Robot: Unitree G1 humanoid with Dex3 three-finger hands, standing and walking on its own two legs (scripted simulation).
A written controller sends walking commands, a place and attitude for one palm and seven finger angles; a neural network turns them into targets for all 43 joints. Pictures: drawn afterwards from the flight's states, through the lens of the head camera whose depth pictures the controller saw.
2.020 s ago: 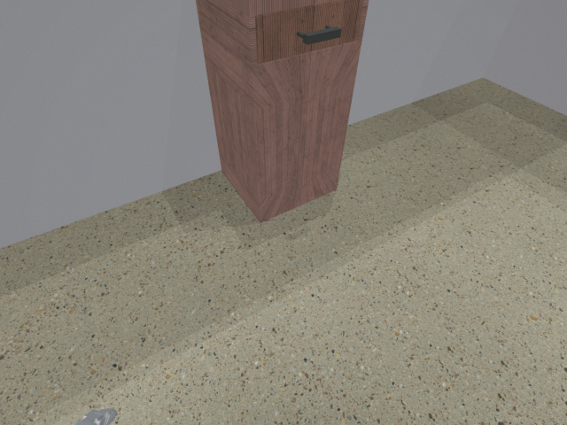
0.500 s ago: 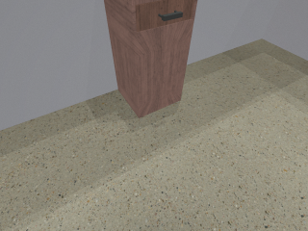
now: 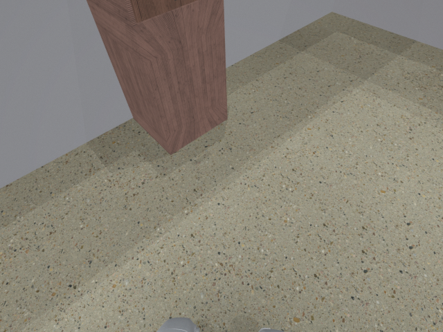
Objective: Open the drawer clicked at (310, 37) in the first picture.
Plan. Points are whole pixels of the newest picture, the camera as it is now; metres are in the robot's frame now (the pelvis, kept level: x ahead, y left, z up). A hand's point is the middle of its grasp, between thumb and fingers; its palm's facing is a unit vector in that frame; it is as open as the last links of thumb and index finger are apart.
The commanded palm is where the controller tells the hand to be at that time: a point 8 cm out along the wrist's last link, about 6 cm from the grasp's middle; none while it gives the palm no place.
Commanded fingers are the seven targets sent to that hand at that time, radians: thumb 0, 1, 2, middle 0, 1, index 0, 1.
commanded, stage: walk to a spot facing it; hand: left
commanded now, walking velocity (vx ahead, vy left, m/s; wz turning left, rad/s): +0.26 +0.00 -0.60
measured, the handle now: out of the picture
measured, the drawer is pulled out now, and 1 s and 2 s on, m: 0.00 0.00 0.00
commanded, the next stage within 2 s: none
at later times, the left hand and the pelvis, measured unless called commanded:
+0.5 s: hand out of the picture +0.11 +0.26 -0.16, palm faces -0.18 -0.96 -0.20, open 7.4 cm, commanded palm none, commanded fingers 0.00 0.90 0.90 -0.20 -0.30 -0.20 -0.30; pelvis +0.05 +0.06 +0.02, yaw -17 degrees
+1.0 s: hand (223, 218) +0.41 +0.04 -0.18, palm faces -0.62 -0.78 -0.11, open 7.4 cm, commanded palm none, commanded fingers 0.00 0.90 0.90 -0.20 -0.30 -0.20 -0.30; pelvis +0.22 -0.02 -0.01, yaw -34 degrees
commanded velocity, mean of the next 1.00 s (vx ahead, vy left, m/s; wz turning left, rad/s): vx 0.33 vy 0.00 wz -0.51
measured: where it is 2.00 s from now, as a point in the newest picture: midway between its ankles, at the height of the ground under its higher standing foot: (298, 248)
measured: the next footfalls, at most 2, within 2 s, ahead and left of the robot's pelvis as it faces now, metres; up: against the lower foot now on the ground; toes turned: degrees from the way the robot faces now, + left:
left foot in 0.44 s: +0.09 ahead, +0.15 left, +0.00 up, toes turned -15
right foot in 1.00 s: +0.28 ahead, -0.13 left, +0.00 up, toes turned -41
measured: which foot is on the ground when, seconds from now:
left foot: up 0.00-0.42, down 0.44-1.00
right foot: down 0.00-0.44, up 0.46-0.98, down 1.00-1.00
